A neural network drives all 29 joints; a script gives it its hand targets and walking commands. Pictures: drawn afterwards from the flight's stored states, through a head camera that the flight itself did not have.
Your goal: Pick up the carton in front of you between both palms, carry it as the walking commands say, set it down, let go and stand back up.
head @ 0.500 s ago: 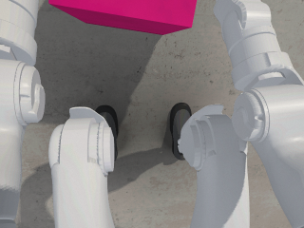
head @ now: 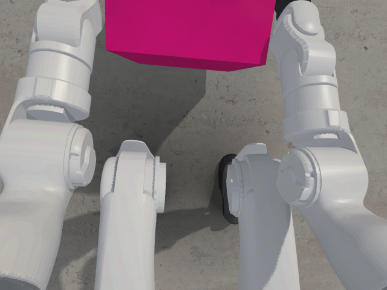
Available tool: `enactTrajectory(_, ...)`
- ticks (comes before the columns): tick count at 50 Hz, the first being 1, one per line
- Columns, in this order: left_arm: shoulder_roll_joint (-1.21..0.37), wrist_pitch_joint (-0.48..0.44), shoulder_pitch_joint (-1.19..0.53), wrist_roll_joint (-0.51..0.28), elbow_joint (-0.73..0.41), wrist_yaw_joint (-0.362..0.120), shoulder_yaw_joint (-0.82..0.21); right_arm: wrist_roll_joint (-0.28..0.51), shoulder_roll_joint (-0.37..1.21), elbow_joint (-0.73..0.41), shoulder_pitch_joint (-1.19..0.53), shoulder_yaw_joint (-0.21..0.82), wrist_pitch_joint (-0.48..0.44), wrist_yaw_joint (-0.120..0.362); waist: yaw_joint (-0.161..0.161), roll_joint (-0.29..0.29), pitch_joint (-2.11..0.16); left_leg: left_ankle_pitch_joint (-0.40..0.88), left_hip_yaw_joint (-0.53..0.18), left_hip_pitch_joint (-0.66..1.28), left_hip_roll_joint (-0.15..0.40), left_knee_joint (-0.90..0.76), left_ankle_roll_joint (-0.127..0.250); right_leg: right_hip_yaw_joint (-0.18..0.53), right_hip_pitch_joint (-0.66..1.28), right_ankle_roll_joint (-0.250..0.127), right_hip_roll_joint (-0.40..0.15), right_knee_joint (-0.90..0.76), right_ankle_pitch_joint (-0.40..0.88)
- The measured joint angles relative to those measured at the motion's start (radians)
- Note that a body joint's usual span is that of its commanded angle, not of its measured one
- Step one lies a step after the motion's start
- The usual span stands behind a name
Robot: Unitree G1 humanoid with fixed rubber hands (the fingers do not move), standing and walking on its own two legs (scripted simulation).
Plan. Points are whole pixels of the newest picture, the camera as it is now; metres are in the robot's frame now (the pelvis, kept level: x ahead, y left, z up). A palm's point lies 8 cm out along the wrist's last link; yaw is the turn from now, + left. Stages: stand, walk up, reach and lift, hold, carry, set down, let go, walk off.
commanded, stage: reach and lift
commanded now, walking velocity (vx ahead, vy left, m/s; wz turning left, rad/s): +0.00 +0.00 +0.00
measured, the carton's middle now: (190, 2) +0.56 +0.04 -0.20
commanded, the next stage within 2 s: none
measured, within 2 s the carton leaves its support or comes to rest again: neither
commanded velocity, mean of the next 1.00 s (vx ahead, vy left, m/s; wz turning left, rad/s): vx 0.00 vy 0.00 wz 0.00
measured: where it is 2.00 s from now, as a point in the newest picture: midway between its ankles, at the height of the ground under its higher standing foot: (187, 200)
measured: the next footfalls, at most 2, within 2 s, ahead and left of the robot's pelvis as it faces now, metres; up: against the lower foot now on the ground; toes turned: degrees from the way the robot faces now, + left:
none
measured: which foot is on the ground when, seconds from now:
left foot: down 0.00-1.00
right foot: down 0.00-1.00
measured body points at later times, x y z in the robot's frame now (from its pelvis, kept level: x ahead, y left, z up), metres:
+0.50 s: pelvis -0.02 -0.01 +0.12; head +0.26 +0.05 +0.47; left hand +0.50 +0.19 +0.04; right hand +0.52 -0.11 +0.06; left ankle +0.10 +0.12 -0.34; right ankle +0.11 -0.14 -0.34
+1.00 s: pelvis +0.04 -0.01 +0.25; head +0.20 +0.03 +0.67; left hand +0.45 +0.18 +0.20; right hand +0.47 -0.12 +0.22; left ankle +0.10 +0.12 -0.34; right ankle +0.11 -0.14 -0.34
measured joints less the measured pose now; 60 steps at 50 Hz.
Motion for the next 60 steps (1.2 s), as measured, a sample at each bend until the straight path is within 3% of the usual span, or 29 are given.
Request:
enactTrajectory(4, -0.058, 0.033, 0.058, 0.07, -0.036, -0.023, 0.08, -0.059, 0.051, -0.072, 0.085, -0.063, 0.035, 0.021, -0.002, 0.004, -0.131, 0.028, -0.022, 0.012, -0.029, -0.072, -0.023, 0.001, 0.02, 0.0, 0.001, -0.068, 0.01)
enactTrajectory(10, -0.142, 0.047, 0.125, 0.252, 0.013, -0.072, 0.242, -0.21, 0.118, -0.032, 0.133, -0.19, 0.066, 0.077, -0.006, 0.009, -0.283, 0.078, -0.04, 0.077, -0.039, -0.223, -0.027, -0.006, 0.084, -0.016, -0.008, -0.218, 0.06)
enactTrajectory(17, -0.176, 0.069, 0.18, 0.326, -0.017, -0.093, 0.313, -0.309, 0.148, -0.011, 0.128, -0.253, 0.088, 0.11, -0.023, 0.015, -0.331, 0.134, -0.045, 0.154, -0.048, -0.363, -0.025, 0.004, 0.161, -0.028, -0.008, -0.352, 0.109)
enactTrajectory(30, -0.265, 0.124, 0.36, 0.305, -0.222, -0.079, 0.291, -0.268, 0.166, -0.166, 0.291, -0.178, 0.139, 0.137, -0.019, 0.022, -0.415, 0.149, -0.048, 0.301, -0.049, -0.526, -0.025, 0.022, 0.305, -0.026, -0.011, -0.509, 0.125)
enactTrajectory(44, -0.339, 0.103, 0.586, 0.311, -0.224, -0.068, 0.291, -0.279, 0.201, -0.121, 0.503, -0.139, 0.103, 0.152, -0.016, 0.023, -0.48, 0.14, -0.048, 0.669, -0.038, -0.765, -0.014, 0.045, 0.663, -0.048, -0.018, -0.743, 0.123)
enactTrajectory(60, -0.405, 0.049, 0.893, 0.287, -0.303, -0.07, 0.251, -0.275, 0.249, -0.177, 0.783, -0.04, 0.064, 0.158, -0.012, 0.033, -0.477, 0.192, -0.062, 1.152, -0.021, -1.117, -0.003, 0.063, 1.14, -0.077, -0.036, -1.091, 0.181)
